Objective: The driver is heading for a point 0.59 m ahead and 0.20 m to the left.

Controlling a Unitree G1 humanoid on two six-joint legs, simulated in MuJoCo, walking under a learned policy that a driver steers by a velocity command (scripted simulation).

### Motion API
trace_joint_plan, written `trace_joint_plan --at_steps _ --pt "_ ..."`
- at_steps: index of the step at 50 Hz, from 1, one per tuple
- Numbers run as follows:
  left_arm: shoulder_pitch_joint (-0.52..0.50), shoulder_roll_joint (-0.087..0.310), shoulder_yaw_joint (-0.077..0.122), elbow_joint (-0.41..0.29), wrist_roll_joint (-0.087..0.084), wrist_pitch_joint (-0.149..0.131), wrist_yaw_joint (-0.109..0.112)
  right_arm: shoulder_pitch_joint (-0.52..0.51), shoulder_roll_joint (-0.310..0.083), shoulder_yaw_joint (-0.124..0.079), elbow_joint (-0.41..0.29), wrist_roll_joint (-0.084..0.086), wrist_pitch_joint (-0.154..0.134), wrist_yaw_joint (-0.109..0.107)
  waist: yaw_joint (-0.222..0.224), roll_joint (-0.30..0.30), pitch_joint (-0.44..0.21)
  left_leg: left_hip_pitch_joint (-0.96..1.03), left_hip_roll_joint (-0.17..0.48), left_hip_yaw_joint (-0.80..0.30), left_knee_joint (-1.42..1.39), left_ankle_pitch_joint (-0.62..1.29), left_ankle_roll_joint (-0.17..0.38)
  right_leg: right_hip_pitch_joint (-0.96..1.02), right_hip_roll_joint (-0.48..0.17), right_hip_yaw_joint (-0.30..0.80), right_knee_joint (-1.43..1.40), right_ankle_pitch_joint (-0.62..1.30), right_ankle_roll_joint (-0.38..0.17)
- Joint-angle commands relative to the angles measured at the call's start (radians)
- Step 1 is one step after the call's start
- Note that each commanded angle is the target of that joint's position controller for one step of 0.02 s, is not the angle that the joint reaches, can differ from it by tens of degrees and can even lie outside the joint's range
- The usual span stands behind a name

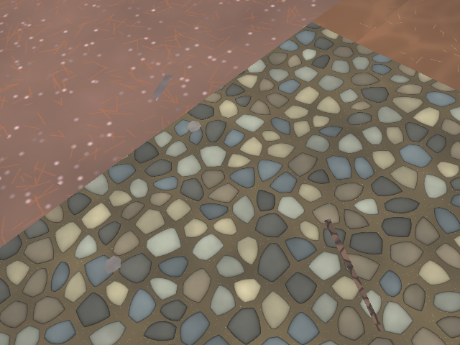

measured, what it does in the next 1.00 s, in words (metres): steps on the spot: left foot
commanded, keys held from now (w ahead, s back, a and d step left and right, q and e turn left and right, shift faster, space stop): shift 1.00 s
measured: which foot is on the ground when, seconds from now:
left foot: up 0.00-0.22, down 0.24-1.00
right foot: down 0.00-1.00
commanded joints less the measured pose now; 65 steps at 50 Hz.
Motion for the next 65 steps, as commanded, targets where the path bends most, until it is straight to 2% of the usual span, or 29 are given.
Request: trace_joint_plan --at_steps 1,3,5,8,10,11,12,13,14,15,16,17,19,23,28,48,65 --pt "-0.082 0.133 0.028 -0.082 0.002 -0.030 0.018 0.009 -0.075 -0.016 -0.052 -0.003 -0.008 -0.006 -0.018 -0.166 -0.197 -0.041 0.001 -0.055 0.109 0.081 -0.017 0.163 -0.211 0.213 -0.190 0.421 -0.181" --pt "-0.076 0.121 0.023 -0.073 0.005 -0.030 0.021 0.011 -0.042 -0.001 -0.049 0.007 -0.007 -0.001 -0.012 -0.154 -0.195 -0.010 0.002 -0.055 -0.009 0.111 -0.024 0.177 -0.190 0.187 -0.178 0.418 -0.176" --pt "-0.065 0.120 0.023 -0.062 0.003 -0.025 0.020 -0.011 -0.008 0.019 -0.056 0.006 -0.005 0.006 0.008 -0.169 -0.188 0.050 0.004 -0.056 -0.151 0.100 -0.024 0.178 -0.188 0.190 -0.162 0.389 -0.178" --pt "-0.045 0.123 0.023 -0.041 0.005 -0.019 0.011 -0.010 -0.019 0.023 -0.059 0.011 -0.003 0.016 0.031 -0.194 -0.174 0.147 -0.003 -0.046 -0.276 0.050 -0.015 0.145 -0.208 0.235 -0.146 0.362 -0.201" --pt "-0.054 0.104 0.014 -0.025 -0.003 -0.019 0.004 0.013 -0.015 0.026 -0.051 0.013 -0.005 0.020 0.018 -0.191 -0.154 0.214 -0.011 -0.036 -0.401 0.085 0.000 0.121 -0.198 0.256 -0.124 0.336 -0.190" --pt "-0.069 0.087 0.007 -0.018 -0.011 -0.020 0.003 0.042 -0.001 0.030 -0.039 0.009 -0.009 0.024 -0.009 -0.180 -0.146 0.287 -0.019 -0.022 -0.534 0.185 0.014 0.092 -0.175 0.249 -0.106 0.295 -0.165" --pt "-0.047 0.063 -0.002 -0.004 -0.013 -0.024 0.003 0.063 -0.001 0.034 -0.031 -0.005 -0.014 0.026 -0.019 -0.151 -0.143 0.373 -0.007 -0.042 -0.647 0.329 0.031 0.056 -0.139 0.239 -0.095 0.211 -0.118" --pt "-0.014 0.030 -0.011 0.001 0.004 -0.032 0.003 0.073 -0.053 0.029 -0.038 -0.026 -0.019 0.023 0.011 -0.046 -0.159 0.447 0.101 -0.163 -0.658 0.547 0.065 0.011 -0.066 0.194 -0.018 0.074 -0.050" --pt "0.055 0.018 -0.009 0.009 0.012 -0.039 -0.003 0.023 -0.096 0.023 -0.035 -0.030 -0.021 0.021 0.092 0.129 -0.157 0.394 0.181 -0.215 -0.632 0.569 0.148 0.012 0.020 0.099 -0.002 -0.070 0.005" --pt "0.011 0.049 -0.005 0.018 0.022 -0.039 0.000 -0.020 -0.027 0.038 -0.045 -0.021 -0.026 0.024 0.063 0.140 -0.150 0.287 0.179 -0.237 -0.672 0.398 0.182 0.102 0.005 0.082 -0.028 -0.050 0.040" --pt "-0.035 0.072 0.005 0.019 0.018 -0.035 0.001 -0.028 -0.006 0.044 -0.045 -0.019 -0.032 0.026 0.044 0.109 -0.124 0.272 0.131 -0.199 -0.673 0.277 0.148 0.117 0.007 0.081 -0.036 -0.005 0.041" --pt "-0.063 0.066 0.007 0.022 0.015 -0.029 0.004 -0.021 -0.019 0.042 -0.039 -0.016 -0.037 0.025 0.028 0.077 -0.115 0.268 0.103 -0.169 -0.666 0.231 0.117 0.123 0.008 0.082 -0.035 0.036 0.031" --pt "-0.064 0.048 0.005 0.026 0.012 -0.017 0.004 0.006 -0.021 0.045 -0.028 -0.012 -0.050 0.022 0.016 0.054 -0.101 0.268 0.083 -0.141 -0.657 0.206 0.092 0.131 -0.001 0.105 -0.058 0.085 0.016" --pt "-0.045 0.027 0.006 0.059 0.006 -0.023 0.002 0.036 0.001 0.053 -0.015 -0.010 -0.047 0.013 0.000 0.001 -0.101 0.303 0.059 -0.109 -0.630 0.217 0.084 0.119 -0.004 0.111 -0.075 0.117 0.010" --pt "-0.022 0.021 0.010 0.099 0.004 -0.029 0.008 0.039 0.009 0.058 0.001 -0.009 -0.042 0.011 -0.004 -0.042 -0.100 0.320 0.045 -0.094 -0.618 0.234 0.085 0.126 -0.009 0.117 -0.086 0.151 0.017" --pt "-0.003 0.021 0.018 0.283 -0.005 -0.027 0.033 0.078 0.009 0.063 0.164 -0.001 -0.044 0.004 -0.003 -0.037 -0.071 0.340 0.020 -0.074 -0.659 0.285 0.080 0.195 -0.010 0.101 -0.120 0.222 0.030" --pt "-0.006 0.018 0.007 0.435 -0.009 -0.028 0.036 0.133 0.008 0.070 0.268 0.000 -0.039 -0.006 -0.005 -0.036 -0.048 0.365 0.010 -0.075 -0.685 0.299 0.088 0.186 -0.003 0.075 -0.155 0.196 0.041"
Keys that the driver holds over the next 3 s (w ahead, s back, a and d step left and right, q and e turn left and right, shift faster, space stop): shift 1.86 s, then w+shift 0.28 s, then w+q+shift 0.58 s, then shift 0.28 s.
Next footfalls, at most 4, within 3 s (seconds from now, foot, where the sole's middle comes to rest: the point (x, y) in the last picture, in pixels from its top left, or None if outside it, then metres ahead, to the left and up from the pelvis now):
0.24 left None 0.07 0.15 -0.77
2.20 right None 0.16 -0.13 -0.77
2.68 left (248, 306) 0.54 0.05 -0.77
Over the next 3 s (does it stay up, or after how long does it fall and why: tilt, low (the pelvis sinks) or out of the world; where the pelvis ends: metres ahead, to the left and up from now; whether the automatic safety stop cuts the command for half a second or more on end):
stays up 0.64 0.06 -0.01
